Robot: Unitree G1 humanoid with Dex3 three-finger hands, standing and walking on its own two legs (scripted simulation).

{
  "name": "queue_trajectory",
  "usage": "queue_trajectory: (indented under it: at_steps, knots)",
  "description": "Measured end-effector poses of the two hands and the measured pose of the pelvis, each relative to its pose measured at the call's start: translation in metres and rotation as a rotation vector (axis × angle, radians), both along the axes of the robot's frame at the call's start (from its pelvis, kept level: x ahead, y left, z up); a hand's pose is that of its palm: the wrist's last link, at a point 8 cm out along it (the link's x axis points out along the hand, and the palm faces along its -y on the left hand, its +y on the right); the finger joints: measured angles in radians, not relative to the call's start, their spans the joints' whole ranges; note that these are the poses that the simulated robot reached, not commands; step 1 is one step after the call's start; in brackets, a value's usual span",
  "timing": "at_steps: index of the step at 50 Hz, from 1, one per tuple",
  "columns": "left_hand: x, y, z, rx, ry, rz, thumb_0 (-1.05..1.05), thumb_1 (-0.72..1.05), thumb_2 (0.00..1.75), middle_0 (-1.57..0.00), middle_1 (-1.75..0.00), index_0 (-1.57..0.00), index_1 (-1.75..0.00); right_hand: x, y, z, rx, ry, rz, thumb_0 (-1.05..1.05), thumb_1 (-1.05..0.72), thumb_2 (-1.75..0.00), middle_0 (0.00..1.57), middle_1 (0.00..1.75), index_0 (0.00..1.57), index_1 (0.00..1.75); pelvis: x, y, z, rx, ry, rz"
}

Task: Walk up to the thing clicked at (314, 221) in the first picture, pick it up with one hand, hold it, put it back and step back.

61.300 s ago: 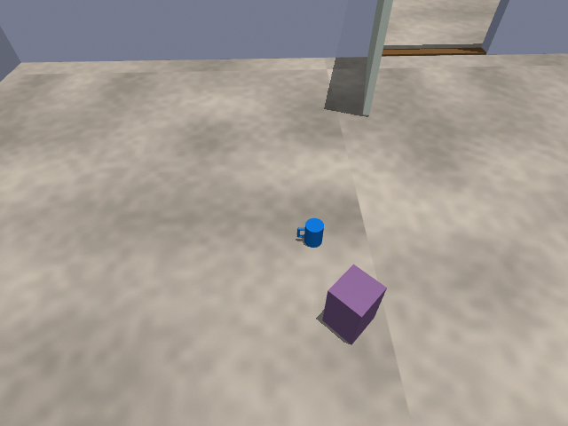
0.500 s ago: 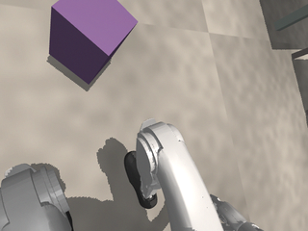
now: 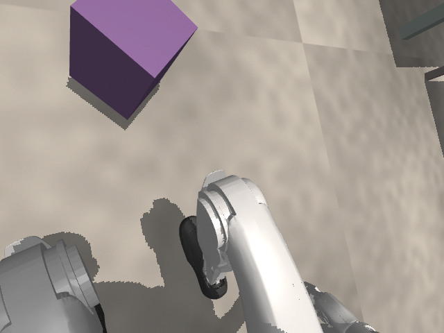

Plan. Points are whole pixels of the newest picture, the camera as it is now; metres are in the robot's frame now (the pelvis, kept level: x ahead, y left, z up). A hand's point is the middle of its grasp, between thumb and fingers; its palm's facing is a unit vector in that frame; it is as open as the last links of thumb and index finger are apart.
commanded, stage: withdraw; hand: left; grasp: from above
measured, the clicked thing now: out of the picture +0.46 +0.37 -0.26
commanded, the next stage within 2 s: home in 0.72 s
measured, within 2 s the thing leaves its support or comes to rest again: neither
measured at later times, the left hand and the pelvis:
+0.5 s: hand out of the picture +0.46 +0.41 -0.05, palm faces -0.49 -0.13 -0.86, open 13.9 cm; pelvis -0.01 +0.00 +0.06, yaw +5 degrees
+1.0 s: hand out of the picture +0.45 +0.40 -0.10, palm faces -0.41 -0.14 -0.90, open 12.5 cm; pelvis -0.01 +0.00 +0.03, yaw +5 degrees
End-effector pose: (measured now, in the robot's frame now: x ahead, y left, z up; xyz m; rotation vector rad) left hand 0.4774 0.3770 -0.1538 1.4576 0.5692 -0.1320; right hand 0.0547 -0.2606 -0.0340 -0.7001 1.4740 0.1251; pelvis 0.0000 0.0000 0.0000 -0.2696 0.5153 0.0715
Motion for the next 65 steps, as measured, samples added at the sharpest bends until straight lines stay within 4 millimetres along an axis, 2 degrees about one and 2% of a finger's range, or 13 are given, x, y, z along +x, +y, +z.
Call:
queue_trajectory:
  at_steps: [4,7,13,17,23,31,38,45,50,54,57,61,65]
  knots:
    - [0.004,0.005,0.012,0.013,-0.038,0.007,0.0,-0.51,1.01,-0.1,-1.1,-0.1,-1.09,0.0,0.0,0.001,0.001,0.0,-0.013,0.0,-0.91,-0.9,0.21,0.3,0.2,0.3,0.001,0.0,0.001,0.0,0.011,0.002]
    - [0.007,0.012,0.029,0.035,-0.069,0.017,0.0,-0.54,1.0,-0.09,-1.07,-0.09,-1.07,0.003,-0.001,0.001,0.007,-0.009,-0.032,0.0,-0.91,-0.91,0.21,0.3,0.2,0.3,0.002,0.0,0.004,0.0,0.027,0.007]
    - [0.006,0.032,0.088,0.077,-0.113,0.058,0.0,-0.55,0.99,-0.09,-1.03,-0.08,-1.03,0.019,-0.002,-0.001,0.027,-0.047,-0.087,0.0,-0.91,-0.91,0.21,0.3,0.2,0.3,0.004,0.001,0.017,0.013,0.072,0.026]
    - [-0.001,0.042,0.125,0.081,-0.045,0.081,0.0,-0.54,1.0,-0.09,-1.01,-0.08,-1.02,0.033,-0.001,0.002,0.035,-0.076,-0.11,0.0,-0.91,-0.91,0.21,0.3,0.2,0.3,0.001,0.003,0.033,0.024,0.088,0.042]
    - [-0.009,0.037,0.154,0.021,0.068,0.027,0.0,-0.5,0.98,-0.12,-0.97,-0.11,-0.99,0.044,0.0,0.015,0.021,-0.1,-0.102,0.0,-0.91,-0.91,0.21,0.3,0.2,0.3,-0.005,0.005,0.054,0.037,0.092,0.056]
    - [-0.002,0.02,0.153,-0.033,0.026,-0.091,0.0,-0.43,0.94,-0.19,-0.91,-0.17,-0.93,0.031,-0.008,0.023,-0.053,-0.088,-0.093,0.0,-0.91,-0.91,0.21,0.3,0.2,0.3,-0.011,0.002,0.051,0.037,0.072,0.06]
    - [0.004,0.01,0.132,0.014,-0.017,-0.081,0.0,-0.38,0.9,-0.24,-0.86,-0.22,-0.88,0.004,-0.009,0.013,-0.056,-0.047,-0.137,0.0,-0.91,-0.91,0.21,0.3,0.2,0.29,-0.013,0.0,0.038,0.041,0.073,0.054]
    - [-0.007,0.014,0.113,0.037,0.006,-0.023,0.0,-0.31,0.86,-0.27,-0.79,-0.25,-0.8,-0.018,-0.002,0.0,-0.016,-0.012,-0.183,0.0,-0.91,-0.9,0.21,0.3,0.2,0.29,-0.014,-0.001,0.03,0.045,0.071,0.048]
    - [-0.02,0.023,0.112,0.007,-0.004,0.027,0.0,-0.17,0.87,-0.26,-0.68,-0.24,-0.7,-0.02,0.001,-0.004,0.007,0.006,-0.197,0.0,-0.9,-0.9,0.21,0.3,0.2,0.29,-0.013,-0.001,0.03,0.048,0.076,0.052]
    - [-0.038,0.028,0.126,-0.045,-0.036,0.069,0.0,0.0,0.87,-0.25,-0.6,-0.23,-0.62,-0.007,0.001,-0.001,0.022,-0.004,-0.205,0.0,-0.9,-0.9,0.21,0.3,0.2,0.29,-0.01,0.0,0.04,0.049,0.095,0.061]
    - [-0.057,0.028,0.148,-0.111,-0.074,0.11,0.0,0.13,0.87,-0.25,-0.54,-0.23,-0.55,0.012,0.001,0.007,0.034,-0.031,-0.207,0.0,-0.9,-0.9,0.21,0.3,0.2,0.29,-0.008,0.001,0.056,0.056,0.115,0.069]
    - [-0.085,0.026,0.184,-0.208,-0.096,0.183,0.0,0.29,0.86,-0.24,-0.47,-0.22,-0.48,0.051,0.003,0.025,0.062,-0.116,-0.19,0.0,-0.9,-0.9,0.21,0.3,0.2,0.29,-0.004,0.001,0.085,0.07,0.126,0.075]
    - [-0.115,0.018,0.221,-0.317,-0.095,0.261,0.0,0.43,0.86,-0.23,-0.42,-0.21,-0.43,0.096,0.011,0.053,0.108,-0.237,-0.158,0.0,-0.9,-0.9,0.21,0.3,0.2,0.29,0.0,0.002,0.118,0.085,0.117,0.081]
